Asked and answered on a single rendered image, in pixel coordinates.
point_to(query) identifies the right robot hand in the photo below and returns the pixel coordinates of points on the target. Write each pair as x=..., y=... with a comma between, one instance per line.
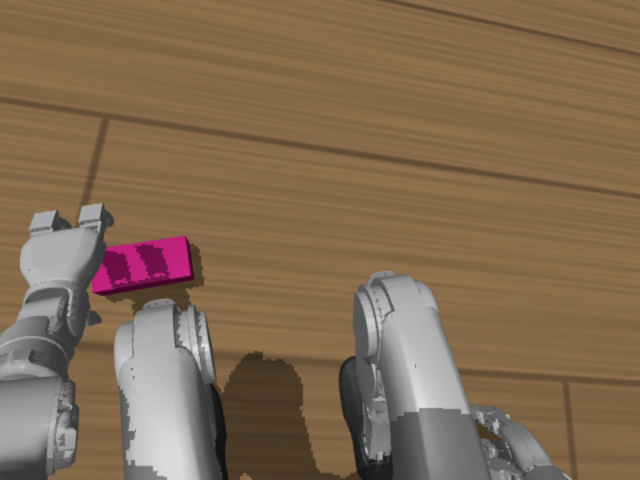
x=519, y=451

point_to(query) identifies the left robot arm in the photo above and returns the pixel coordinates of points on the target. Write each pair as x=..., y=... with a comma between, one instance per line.
x=38, y=415

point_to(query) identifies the small box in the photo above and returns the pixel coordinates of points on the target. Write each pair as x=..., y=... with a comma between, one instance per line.
x=144, y=265

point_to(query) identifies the right robot foot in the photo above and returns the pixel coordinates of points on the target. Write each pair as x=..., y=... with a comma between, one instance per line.
x=352, y=407

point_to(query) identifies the left robot hand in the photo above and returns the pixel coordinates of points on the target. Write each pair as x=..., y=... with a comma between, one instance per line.
x=58, y=252

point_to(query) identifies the left robot foot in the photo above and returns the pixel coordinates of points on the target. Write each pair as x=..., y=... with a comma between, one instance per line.
x=221, y=436

